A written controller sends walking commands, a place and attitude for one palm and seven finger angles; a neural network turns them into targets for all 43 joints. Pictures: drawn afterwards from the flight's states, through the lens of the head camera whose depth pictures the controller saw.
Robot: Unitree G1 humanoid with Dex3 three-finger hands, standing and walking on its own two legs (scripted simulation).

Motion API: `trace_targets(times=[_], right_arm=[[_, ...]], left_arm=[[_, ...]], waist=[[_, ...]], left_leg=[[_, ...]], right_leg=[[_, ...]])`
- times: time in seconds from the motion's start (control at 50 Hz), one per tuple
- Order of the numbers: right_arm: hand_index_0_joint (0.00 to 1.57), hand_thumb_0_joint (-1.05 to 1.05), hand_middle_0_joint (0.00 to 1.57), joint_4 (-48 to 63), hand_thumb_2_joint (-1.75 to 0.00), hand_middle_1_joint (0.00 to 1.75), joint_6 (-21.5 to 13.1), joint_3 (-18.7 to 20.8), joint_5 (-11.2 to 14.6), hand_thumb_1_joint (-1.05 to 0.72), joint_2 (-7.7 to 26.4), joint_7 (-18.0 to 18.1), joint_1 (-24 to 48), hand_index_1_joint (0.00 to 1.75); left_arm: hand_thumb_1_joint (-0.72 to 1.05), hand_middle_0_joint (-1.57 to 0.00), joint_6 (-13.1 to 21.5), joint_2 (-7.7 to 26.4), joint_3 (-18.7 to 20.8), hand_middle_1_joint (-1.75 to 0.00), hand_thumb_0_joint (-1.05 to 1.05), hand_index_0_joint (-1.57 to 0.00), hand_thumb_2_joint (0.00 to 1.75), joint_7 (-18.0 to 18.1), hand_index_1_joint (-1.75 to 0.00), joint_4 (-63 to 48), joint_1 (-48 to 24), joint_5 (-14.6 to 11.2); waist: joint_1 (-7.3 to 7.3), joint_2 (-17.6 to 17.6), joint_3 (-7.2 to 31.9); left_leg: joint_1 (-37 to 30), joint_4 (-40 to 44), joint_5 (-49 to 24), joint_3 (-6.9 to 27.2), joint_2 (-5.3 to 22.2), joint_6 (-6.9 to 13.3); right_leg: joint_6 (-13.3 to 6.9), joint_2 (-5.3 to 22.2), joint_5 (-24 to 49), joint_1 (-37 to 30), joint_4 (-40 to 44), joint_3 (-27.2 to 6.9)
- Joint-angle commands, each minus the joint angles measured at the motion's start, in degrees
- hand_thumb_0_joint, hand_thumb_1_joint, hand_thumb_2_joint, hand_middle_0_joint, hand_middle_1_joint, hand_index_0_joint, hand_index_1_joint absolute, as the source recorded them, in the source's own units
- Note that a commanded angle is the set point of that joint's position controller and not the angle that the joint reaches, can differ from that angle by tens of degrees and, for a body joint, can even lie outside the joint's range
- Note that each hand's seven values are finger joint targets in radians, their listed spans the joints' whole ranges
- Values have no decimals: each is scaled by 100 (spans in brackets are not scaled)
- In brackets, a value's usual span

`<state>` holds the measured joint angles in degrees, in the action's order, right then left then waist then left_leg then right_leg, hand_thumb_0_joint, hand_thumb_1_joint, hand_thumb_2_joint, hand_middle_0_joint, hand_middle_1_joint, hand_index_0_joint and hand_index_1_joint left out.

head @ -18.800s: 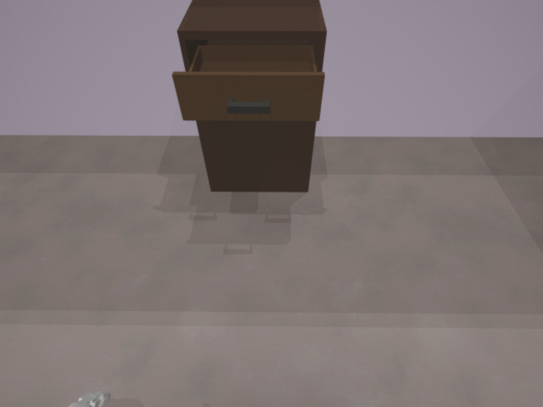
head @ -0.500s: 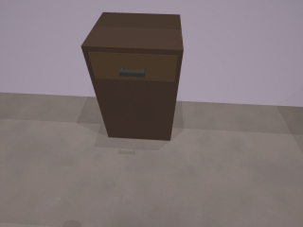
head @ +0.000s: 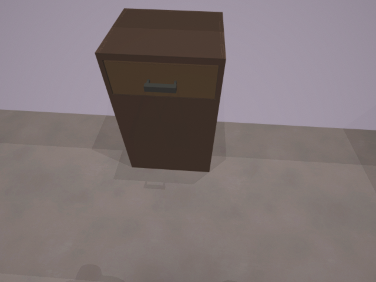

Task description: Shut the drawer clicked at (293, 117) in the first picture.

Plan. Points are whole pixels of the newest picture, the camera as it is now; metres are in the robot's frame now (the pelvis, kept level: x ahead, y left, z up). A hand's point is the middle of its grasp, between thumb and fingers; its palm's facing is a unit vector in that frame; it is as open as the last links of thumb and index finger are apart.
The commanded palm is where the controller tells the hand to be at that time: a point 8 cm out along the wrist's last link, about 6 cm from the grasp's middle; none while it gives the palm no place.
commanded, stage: look to check the result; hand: left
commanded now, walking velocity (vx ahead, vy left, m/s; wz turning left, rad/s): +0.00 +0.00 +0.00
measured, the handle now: (161, 85) +0.84 +0.15 -0.09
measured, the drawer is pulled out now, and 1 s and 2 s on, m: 0.00 0.00 0.00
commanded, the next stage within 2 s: stand and wait in 0.22 s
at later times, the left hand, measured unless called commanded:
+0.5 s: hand out of the picture +0.01 +0.16 -0.17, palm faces +0.03 -0.98 -0.19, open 7.3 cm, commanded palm none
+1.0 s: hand out of the picture +0.01 +0.16 -0.17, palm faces +0.03 -0.98 -0.20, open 7.3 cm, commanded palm none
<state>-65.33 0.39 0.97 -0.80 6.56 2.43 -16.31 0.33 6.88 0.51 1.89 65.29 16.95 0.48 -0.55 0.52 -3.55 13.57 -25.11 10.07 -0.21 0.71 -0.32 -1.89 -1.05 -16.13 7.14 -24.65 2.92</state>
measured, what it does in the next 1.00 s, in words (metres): stands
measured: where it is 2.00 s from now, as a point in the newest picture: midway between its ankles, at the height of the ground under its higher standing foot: outside the picture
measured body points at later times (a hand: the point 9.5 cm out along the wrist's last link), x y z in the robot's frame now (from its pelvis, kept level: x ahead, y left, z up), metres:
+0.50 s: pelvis +0.01 -0.01 +0.00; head +0.03 -0.01 +0.45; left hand +0.01 +0.21 -0.16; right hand +0.00 -0.22 -0.16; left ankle +0.04 +0.12 -0.74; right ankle -0.03 -0.10 -0.74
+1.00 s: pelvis +0.01 -0.01 +0.00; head +0.03 -0.02 +0.45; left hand +0.01 +0.21 -0.16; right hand +0.01 -0.23 -0.16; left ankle +0.04 +0.12 -0.74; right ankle -0.03 -0.10 -0.74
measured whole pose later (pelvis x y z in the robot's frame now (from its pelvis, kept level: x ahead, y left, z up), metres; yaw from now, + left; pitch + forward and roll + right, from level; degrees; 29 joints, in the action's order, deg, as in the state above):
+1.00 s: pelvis +0.01 -0.01 +0.00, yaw +0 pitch -1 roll +0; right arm -65.7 0.1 0.7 -0.8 8.0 2.5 -14.9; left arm 0.6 7.9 0.7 1.7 65.2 15.6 0.5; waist -0.5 0.8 -3.3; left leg 11.3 -23.1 10.4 -0.4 1.2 -1.1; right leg -2.6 -1.6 -16.3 5.0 -22.6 2.7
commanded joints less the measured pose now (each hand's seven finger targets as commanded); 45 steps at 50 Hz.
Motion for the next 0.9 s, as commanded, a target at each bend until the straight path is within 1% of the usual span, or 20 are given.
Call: trace_targets(times=[0.0,0.06,0.1,0.18,0.22,0.26,0.3,0.32,0.38,0.42,0.44,0.52,0.56,0.6,0.62,0.64,0.72,0.78,0.84,0.88], right_arm=[[20,0,20,87,-90,30,-34,80,-10,-90,452,15,-439,30],[20,0,20,82,-90,30,-54,70,-11,-90,475,22,-423,30],[20,0,20,93,-90,30,-63,79,-6,-90,504,25,-422,30],[20,0,20,107,-90,30,-70,87,0,-90,563,29,-369,30],[20,0,20,92,-90,30,-68,81,-8,-90,553,30,-351,30],[20,0,20,85,-90,30,-65,81,-7,-90,563,28,-339,30],[20,0,20,91,-90,30,-59,82,-6,-90,579,23,-312,30],[20,0,20,98,-90,30,-64,82,-10,-90,598,26,-317,30],[20,0,20,108,-90,30,-70,90,-1,-90,615,27,-302,30],[20,0,20,91,-90,30,-69,75,-10,-90,600,29,-312,30],[20,0,20,89,-90,30,-77,79,-9,-90,597,30,-313,30],[20,0,20,91,-90,30,-80,73,-9,-90,627,33,-303,30],[20,0,20,84,-90,30,-80,82,-7,-90,649,33,-285,30],[20,0,20,82,-90,30,-71,77,-7,-90,612,29,-288,30],[20,0,20,74,-90,30,-76,69,-8,-90,614,29,-307,30],[20,0,20,80,-90,30,-73,70,-11,-90,640,35,-282,30],[20,0,20,65,-90,30,-87,63,-9,-90,641,35,-305,30],[20,0,20,98,-90,30,-81,79,-1,-90,686,36,-276,30],[20,0,20,75,-90,30,-78,66,-15,-90,669,35,-256,30],[20,0,20,91,-90,30,-77,81,-2,-90,676,31,-256,30]], left_arm=[[90,-20,52,538,112,-30,0,-20,90,66,-30,-107,471,-4],[90,-20,58,554,124,-30,0,-20,90,59,-30,-105,479,-4],[90,-20,66,574,128,-30,0,-20,90,62,-30,-100,456,-3],[90,-20,65,612,140,-30,0,-20,90,61,-30,-107,452,4],[90,-20,70,599,136,-30,0,-20,90,61,-30,-108,431,-2],[90,-20,64,629,142,-30,0,-20,90,55,-30,-102,392,-5],[90,-20,67,650,139,-30,0,-20,90,57,-30,-106,390,-3],[90,-20,70,646,141,-30,0,-20,90,54,-30,-112,386,-4],[90,-20,80,672,150,-30,0,-20,90,58,-30,-134,402,-1],[90,-20,75,661,146,-30,0,-20,90,57,-30,-136,367,-10],[90,-20,80,677,154,-30,0,-20,90,56,-30,-134,365,-7],[90,-20,80,704,157,-30,0,-20,90,57,-30,-141,352,-7],[90,-20,83,712,156,-30,0,-20,90,56,-30,-143,345,-9],[90,-20,76,698,151,-30,0,-20,90,58,-30,-144,333,-5],[90,-20,79,707,157,-30,0,-20,90,56,-30,-141,337,-7],[90,-20,77,693,150,-30,0,-20,90,53,-30,-139,330,-9],[90,-20,81,723,164,-30,0,-20,90,53,-30,-142,325,-8],[90,-20,84,748,168,-30,0,-20,90,57,-30,-153,330,0],[90,-20,75,719,155,-30,0,-20,90,49,-30,-128,311,-8],[90,-20,83,742,161,-30,0,-20,90,53,-30,-136,328,0]], waist=[[5,30,-177],[16,36,-97],[7,-28,-44],[28,48,-96],[19,-34,-110],[19,48,-121],[20,-30,-156],[19,5,-131],[26,-69,-3],[28,-42,-78],[24,26,-30],[30,-45,-39],[27,-31,2],[22,-5,-104],[23,-56,-46],[24,7,-94],[27,-2,0],[31,-52,-66],[25,38,-119],[29,-33,-97]], left_leg=[[-354,278,-541,335,439,211],[-372,295,-647,347,445,216],[-431,280,-739,348,465,220],[-463,293,-813,342,469,216],[-470,312,-772,331,477,214],[-432,350,-654,329,470,205],[-433,351,-619,333,473,200],[-453,338,-665,328,470,203],[-510,303,-800,311,469,200],[-467,322,-781,312,466,195],[-497,328,-848,311,468,199],[-517,324,-923,308,483,198],[-549,338,-875,297,485,197],[-513,357,-833,299,487,193],[-530,363,-875,307,489,197],[-518,356,-846,303,484,191],[-555,371,-921,299,497,194],[-552,365,-920,298,493,191],[-545,409,-789,312,487,187],[-562,401,-804,316,489,188]], right_leg=[[-131,628,429,614,725,-509],[-123,628,576,508,708,-516],[-122,631,695,473,688,-498],[-114,629,772,481,691,-497],[-115,626,794,470,708,-513],[-115,632,654,462,740,-522],[-119,629,610,494,759,-526],[-122,629,675,467,756,-542],[-108,647,899,378,723,-516],[-111,642,880,384,732,-511],[-115,647,966,346,716,-529],[-108,643,1078,320,707,-511],[-107,651,1045,309,726,-519],[-108,646,932,375,754,-505],[-107,641,984,328,737,-514],[-107,633,954,357,752,-522],[-108,642,1031,280,737,-513],[-106,636,1071,313,756,-515],[-118,625,849,375,775,-540],[-115,628,879,375,796,-544]])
